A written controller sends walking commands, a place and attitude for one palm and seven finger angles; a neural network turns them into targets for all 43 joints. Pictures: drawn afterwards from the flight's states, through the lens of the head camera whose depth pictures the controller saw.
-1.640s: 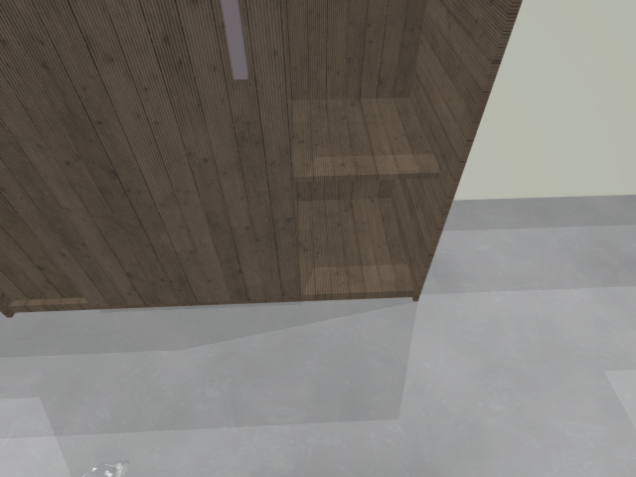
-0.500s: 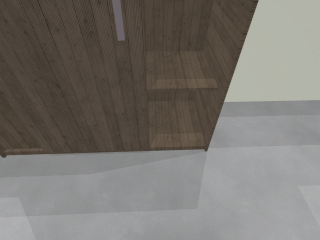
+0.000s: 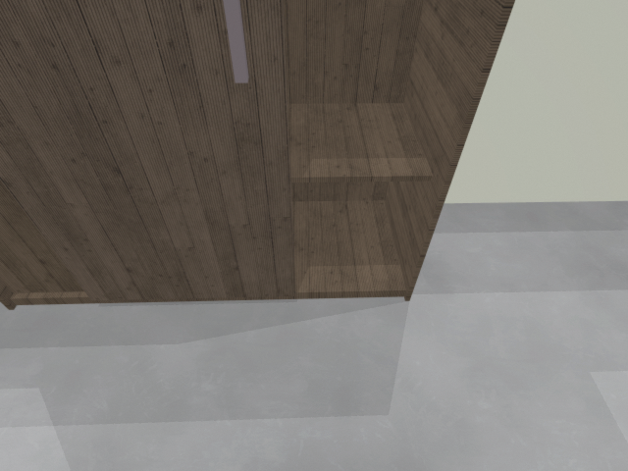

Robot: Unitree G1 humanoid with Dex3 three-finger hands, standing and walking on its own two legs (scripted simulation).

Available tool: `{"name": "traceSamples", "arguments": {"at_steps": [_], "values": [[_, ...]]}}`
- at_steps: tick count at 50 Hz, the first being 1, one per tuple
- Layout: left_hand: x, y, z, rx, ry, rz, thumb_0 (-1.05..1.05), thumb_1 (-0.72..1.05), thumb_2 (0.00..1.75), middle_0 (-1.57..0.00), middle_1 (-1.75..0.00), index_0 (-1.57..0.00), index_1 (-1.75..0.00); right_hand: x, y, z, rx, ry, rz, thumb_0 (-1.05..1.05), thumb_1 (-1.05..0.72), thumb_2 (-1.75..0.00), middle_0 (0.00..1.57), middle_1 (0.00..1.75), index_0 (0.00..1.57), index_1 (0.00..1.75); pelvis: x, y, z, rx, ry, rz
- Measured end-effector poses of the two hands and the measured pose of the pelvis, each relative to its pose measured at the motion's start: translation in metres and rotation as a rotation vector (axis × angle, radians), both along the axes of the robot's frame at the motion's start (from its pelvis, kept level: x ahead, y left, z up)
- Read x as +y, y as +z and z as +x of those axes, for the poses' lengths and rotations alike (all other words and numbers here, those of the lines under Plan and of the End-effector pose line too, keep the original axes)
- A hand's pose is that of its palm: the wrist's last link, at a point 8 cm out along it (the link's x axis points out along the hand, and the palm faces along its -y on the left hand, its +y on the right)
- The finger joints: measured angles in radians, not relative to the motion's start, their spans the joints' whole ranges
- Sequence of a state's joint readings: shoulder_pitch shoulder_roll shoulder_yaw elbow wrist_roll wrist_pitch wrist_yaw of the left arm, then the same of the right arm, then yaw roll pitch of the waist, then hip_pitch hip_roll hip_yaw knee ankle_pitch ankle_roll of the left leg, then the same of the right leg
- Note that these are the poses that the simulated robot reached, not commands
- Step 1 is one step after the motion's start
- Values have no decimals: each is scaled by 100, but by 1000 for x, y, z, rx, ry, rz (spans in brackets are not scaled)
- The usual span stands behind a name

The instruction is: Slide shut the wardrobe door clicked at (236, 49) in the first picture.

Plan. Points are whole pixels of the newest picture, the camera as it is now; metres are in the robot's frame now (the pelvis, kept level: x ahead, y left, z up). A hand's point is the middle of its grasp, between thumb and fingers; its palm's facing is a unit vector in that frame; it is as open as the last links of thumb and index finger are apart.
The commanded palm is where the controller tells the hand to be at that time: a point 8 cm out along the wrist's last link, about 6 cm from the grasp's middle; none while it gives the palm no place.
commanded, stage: take the last steps up to it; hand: left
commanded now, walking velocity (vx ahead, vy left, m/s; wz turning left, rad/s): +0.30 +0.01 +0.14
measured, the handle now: (237, 30) +0.81 +0.20 +0.21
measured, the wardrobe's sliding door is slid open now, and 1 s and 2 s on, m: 0.42 0.42 0.42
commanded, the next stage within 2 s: come to a stop and stand still in 0.82 s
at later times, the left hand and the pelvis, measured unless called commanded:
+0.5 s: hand out of the picture +0.15 +0.20 -0.18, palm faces +0.03 -0.98 -0.18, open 7.3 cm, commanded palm none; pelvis +0.12 +0.02 -0.01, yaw +2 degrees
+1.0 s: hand (220, 411) +0.26 +0.18 -0.20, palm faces +0.20 -0.97 -0.15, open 7.3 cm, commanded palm none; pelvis +0.29 +0.01 -0.02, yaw +6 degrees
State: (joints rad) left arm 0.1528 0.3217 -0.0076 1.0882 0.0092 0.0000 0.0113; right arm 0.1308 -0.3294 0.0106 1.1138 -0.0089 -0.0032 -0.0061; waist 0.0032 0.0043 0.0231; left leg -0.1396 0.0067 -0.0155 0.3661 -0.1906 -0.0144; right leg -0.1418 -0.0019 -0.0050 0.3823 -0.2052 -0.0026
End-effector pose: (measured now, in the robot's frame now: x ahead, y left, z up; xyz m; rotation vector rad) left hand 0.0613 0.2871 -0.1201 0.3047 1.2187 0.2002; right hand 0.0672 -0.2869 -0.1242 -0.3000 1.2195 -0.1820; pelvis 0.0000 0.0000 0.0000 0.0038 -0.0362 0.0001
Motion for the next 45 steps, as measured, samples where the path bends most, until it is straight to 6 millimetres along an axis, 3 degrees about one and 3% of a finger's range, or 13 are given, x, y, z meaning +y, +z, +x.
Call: {"name": "traceSamples", "arguments": {"at_steps": [6, 13, 16, 19, 23, 28, 31, 34, 39, 42, 45], "values": [[-18, -18, -15, 39, 41, -68, 1, 90, 89, -20, -30, -20, -30, 22, -14, -11, 62, -2, 41, 1, -90, -90, 20, 30, 20, 30, 3, -6, 17, 10, 13, -12], [-29, -47, -46, 181, 126, -169, 1, 90, 89, -20, -30, -20, -30, 66, -26, -27, 153, -48, 81, 1, -90, -90, 20, 30, 20, 30, 24, -17, 52, 17, 27, -10], [-32, -45, -40, 248, 115, -184, 1, 91, 89, -20, -30, -20, -30, 85, -24, -41, 187, -103, 103, 1, -90, -90, 20, 30, 20, 30, 28, -14, 68, 22, 19, -7], [-35, -39, -10, 231, 108, -194, 1, 91, 89, -20, -30, -20, -30, 102, -18, -59, 273, -143, 131, 1, -90, -90, 20, 30, 20, 30, 27, -9, 84, 28, 31, -7], [-37, -33, 49, 152, 93, -176, 2, 92, 89, -20, -30, -20, -30, 114, -11, -75, 401, -182, 168, 1, -90, -90, 20, 30, 20, 30, 22, -6, 109, 35, 42, -5], [-42, -29, 138, 38, 50, -134, 2, 94, 89, -20, -30, -20, -30, 108, -17, -66, 496, -222, 200, 1, -90, -90, 20, 30, 21, 30, 7, -15, 148, 30, 43, 6], [-50, -34, 185, -67, 44, -108, 2, 93, 89, -20, -30, -20, -30, 92, -32, -40, 515, -212, 209, 1, -90, -90, 20, 30, 21, 30, -7, -29, 174, 19, 62, 12], [-58, -30, 203, -118, 79, -109, 1, 92, 89, -20, -30, -20, -30, 70, -41, 15, 448, -165, 188, 1, -90, -90, 20, 30, 21, 30, -13, -27, 193, 1, 85, -4], [-69, -25, 201, -68, 140, -117, 0, 94, 89, -20, -30, -20, -30, 43, -36, 146, 191, -71, 138, 1, -91, -90, 20, 30, 20, 30, -16, -13, 224, 6, 104, -19], [-67, -27, 195, -15, 157, -130, 0, 95, 89, -20, -30, -20, -30, 42, -25, 218, 44, -17, 125, 1, -91, -90, 19, 30, 20, 30, -14, -9, 241, 12, 105, -23], [-66, -33, 188, 35, 187, -157, 0, 94, 89, -20, -30, -20, -30, 49, -14, 277, -58, 42, 117, 1, -91, -90, 19, 30, 20, 30, -8, -9, 259, 10, 106, -30]]}}
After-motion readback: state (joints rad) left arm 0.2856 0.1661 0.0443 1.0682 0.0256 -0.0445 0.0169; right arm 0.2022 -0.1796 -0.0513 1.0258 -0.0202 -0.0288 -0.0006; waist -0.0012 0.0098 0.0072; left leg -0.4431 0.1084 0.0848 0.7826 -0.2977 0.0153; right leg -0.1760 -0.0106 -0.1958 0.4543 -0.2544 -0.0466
